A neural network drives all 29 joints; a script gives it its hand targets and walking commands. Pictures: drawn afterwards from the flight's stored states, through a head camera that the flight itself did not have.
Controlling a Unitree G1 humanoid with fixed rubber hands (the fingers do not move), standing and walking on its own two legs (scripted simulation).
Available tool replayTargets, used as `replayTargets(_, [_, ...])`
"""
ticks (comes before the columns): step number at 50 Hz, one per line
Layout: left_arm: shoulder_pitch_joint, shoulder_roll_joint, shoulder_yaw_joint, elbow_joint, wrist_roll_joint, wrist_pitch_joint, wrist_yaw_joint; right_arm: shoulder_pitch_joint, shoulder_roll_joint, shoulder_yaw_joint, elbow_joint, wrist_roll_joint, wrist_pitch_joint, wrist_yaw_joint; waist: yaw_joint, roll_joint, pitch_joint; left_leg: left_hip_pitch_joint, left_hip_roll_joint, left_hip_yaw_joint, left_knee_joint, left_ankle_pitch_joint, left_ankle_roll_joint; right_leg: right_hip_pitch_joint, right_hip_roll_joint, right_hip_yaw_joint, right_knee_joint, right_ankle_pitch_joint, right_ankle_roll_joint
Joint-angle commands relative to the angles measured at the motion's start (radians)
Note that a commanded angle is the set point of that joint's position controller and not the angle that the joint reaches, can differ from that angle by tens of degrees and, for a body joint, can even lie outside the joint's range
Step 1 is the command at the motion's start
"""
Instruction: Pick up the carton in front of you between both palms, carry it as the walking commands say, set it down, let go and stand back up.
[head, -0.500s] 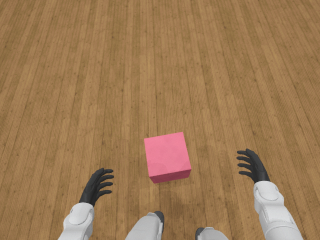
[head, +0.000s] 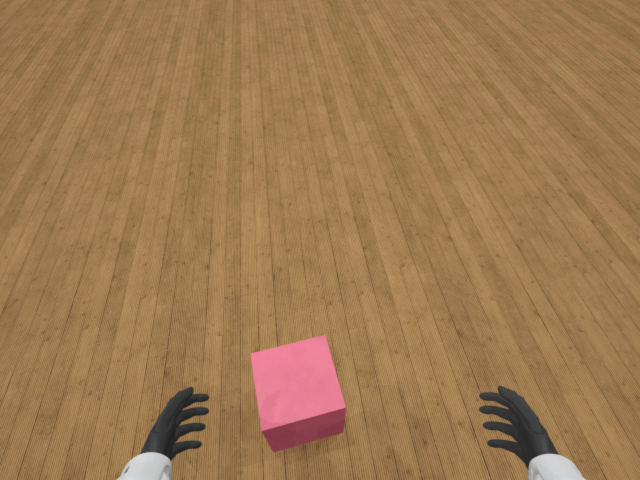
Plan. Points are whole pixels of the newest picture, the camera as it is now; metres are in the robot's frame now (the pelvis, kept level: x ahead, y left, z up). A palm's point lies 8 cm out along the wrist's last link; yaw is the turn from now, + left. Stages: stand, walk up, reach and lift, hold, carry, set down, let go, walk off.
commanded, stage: let go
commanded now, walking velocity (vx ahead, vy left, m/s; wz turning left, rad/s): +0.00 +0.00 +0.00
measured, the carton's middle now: (298, 394) +0.41 +0.10 -0.65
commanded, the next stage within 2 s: stand in 0.20 s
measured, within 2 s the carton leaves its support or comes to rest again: neither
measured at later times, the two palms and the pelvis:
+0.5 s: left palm out of the picture +0.12 +0.31 -0.11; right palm out of the picture +0.11 -0.26 -0.08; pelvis +0.00 +0.03 -0.01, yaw -1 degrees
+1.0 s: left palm out of the picture +0.12 +0.32 -0.11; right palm out of the picture +0.10 -0.26 -0.08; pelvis +0.00 +0.04 +0.00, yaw -2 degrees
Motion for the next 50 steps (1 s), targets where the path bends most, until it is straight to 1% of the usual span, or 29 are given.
replayTargets(1, [-0.015, 0.12, 0.033, -0.113, 0.0, 0.026, 0.025, -0.036, -0.073, -0.011, -0.079, 0.003, -0.023, -0.013, 0.018, -0.015, -0.087, 0.12, -0.102, 0.078, 0.033, 0.233, 0.008, -0.102, -0.004, -0.014, -0.049, 0.485, 0.053])
replayTargets(6, [-0.026, 0.112, 0.027, -0.13, -0.008, 0.049, 0.035, -0.036, -0.083, -0.028, -0.068, -0.01, -0.01, -0.017, 0.011, -0.003, -0.067, 0.14, -0.089, 0.065, 0.032, 0.24, 0.005, -0.14, 0.008, -0.029, -0.05, 0.398, 0.042])
replayTargets(10, [-0.034, 0.106, 0.024, -0.138, -0.01, 0.064, 0.038, -0.037, -0.089, -0.039, -0.063, -0.016, 0.0, -0.011, 0.008, 0.012, -0.05, 0.153, -0.076, 0.058, 0.022, 0.219, 0.004, -0.152, 0.016, -0.045, -0.057, 0.305, 0.031])
replayTargets(11, [-0.061, 0.215, 0.048, 0.0, 0.012, -0.003, 0.069, -0.039, -0.218, -0.063, 0.074, -0.066, -0.019, -0.042, 0.013, -0.108, -0.02, -0.002, 0.027, 0.01, 0.043, 0.112, 0.015, -0.214, -0.037, 0.0, -0.055, 0.07, 0.048])
replayTargets(12, [-0.048, 0.211, 0.046, 0.017, 0.015, -0.037, 0.074, -0.024, -0.22, -0.069, 0.084, -0.074, -0.03, -0.052, 0.0, -0.08, -0.022, -0.005, 0.027, -0.004, 0.026, 0.005, 0.028, -0.221, -0.043, 0.027, -0.071, -0.032, 0.035])
replayTargets(13, [-0.053, 0.202, 0.041, 0.024, 0.021, -0.058, 0.07, -0.035, -0.221, -0.064, 0.098, -0.078, -0.041, -0.053, -0.006, -0.028, -0.012, -0.042, 0.031, -0.015, 0.005, -0.091, 0.033, -0.234, -0.043, 0.041, -0.069, -0.098, 0.028])
replayTargets(14, [-0.052, 0.199, 0.042, 0.033, 0.022, -0.075, 0.065, -0.051, -0.221, -0.061, 0.11, -0.079, -0.052, -0.052, -0.004, 0.012, -0.01, -0.082, 0.038, -0.03, -0.016, -0.151, 0.039, -0.22, -0.04, 0.041, -0.052, -0.107, 0.022])
replayTargets(15, [-0.045, 0.194, 0.042, 0.049, 0.022, -0.088, 0.061, -0.073, -0.218, -0.059, 0.123, -0.076, -0.059, -0.053, 0.001, 0.047, -0.013, -0.116, 0.045, -0.045, -0.032, -0.185, 0.044, -0.196, -0.035, 0.037, -0.029, -0.083, 0.019])
replayTargets(16, [-0.035, 0.196, 0.04, 0.07, 0.021, -0.098, 0.055, -0.09, -0.22, -0.059, 0.135, -0.073, -0.064, -0.05, 0.009, 0.067, -0.032, -0.125, 0.052, -0.054, -0.042, -0.182, 0.048, -0.167, -0.033, 0.033, -0.012, -0.04, 0.018])
replayTargets(18, [-0.025, 0.205, 0.04, 0.101, 0.021, -0.114, 0.052, -0.101, -0.224, -0.06, 0.157, -0.067, -0.07, -0.049, 0.013, 0.069, -0.059, -0.113, 0.06, -0.061, -0.032, -0.103, 0.054, -0.139, -0.038, 0.032, 0.002, 0.034, 0.017])
replayTargets(21, [-0.02, 0.224, 0.038, 0.142, 0.02, -0.127, 0.057, -0.096, -0.24, -0.062, 0.192, -0.062, -0.077, -0.05, 0.007, 0.072, -0.096, -0.052, 0.068, -0.06, 0.004, 0.07, 0.058, -0.126, -0.05, 0.039, 0.001, 0.124, 0.017])
replayTargets(24, [-0.017, 0.24, 0.033, 0.182, 0.016, -0.135, 0.066, -0.088, -0.255, -0.059, 0.227, -0.058, -0.081, -0.054, 0.002, 0.06, -0.118, -0.005, 0.072, -0.052, 0.028, 0.204, 0.058, -0.109, -0.061, 0.045, -0.002, 0.213, 0.02])
replayTargets(26, [-0.014, 0.249, 0.03, 0.206, 0.013, -0.138, 0.071, -0.083, -0.263, -0.057, 0.248, -0.054, -0.082, -0.057, 0.0, 0.054, -0.125, 0.017, 0.073, -0.044, 0.037, 0.264, 0.057, -0.098, -0.068, 0.047, -0.005, 0.26, 0.021])
replayTargets(29, [-0.013, 0.257, 0.025, 0.237, 0.009, -0.14, 0.075, -0.081, -0.273, -0.054, 0.273, -0.05, -0.081, -0.06, -0.002, 0.049, -0.126, 0.037, 0.075, -0.039, 0.039, 0.315, 0.056, -0.086, -0.074, 0.046, -0.009, 0.304, 0.023])
replayTargets(32, [-0.016, 0.263, 0.02, 0.263, 0.006, -0.142, 0.078, -0.083, -0.278, -0.051, 0.292, -0.047, -0.08, -0.062, -0.002, 0.043, -0.12, 0.044, 0.077, -0.038, 0.035, 0.332, 0.057, -0.079, -0.078, 0.045, -0.017, 0.32, 0.025])
replayTargets(37, [-0.027, 0.271, 0.015, 0.297, 0.004, -0.145, 0.08, -0.094, -0.284, -0.047, 0.317, -0.043, -0.081, -0.063, -0.002, 0.031, -0.109, 0.047, 0.08, -0.039, 0.022, 0.327, 0.058, -0.07, -0.086, 0.048, -0.034, 0.32, 0.026])
replayTargets(50, [-0.049, 0.289, 0.009, 0.363, 0.001, -0.151, 0.079, -0.12, -0.294, -0.04, 0.381, -0.039, -0.084, -0.06, -0.004, 0.027, -0.08, 0.049, 0.085, -0.047, -0.021, 0.253, 0.057, -0.06, -0.099, 0.059, -0.085, 0.274, 0.02])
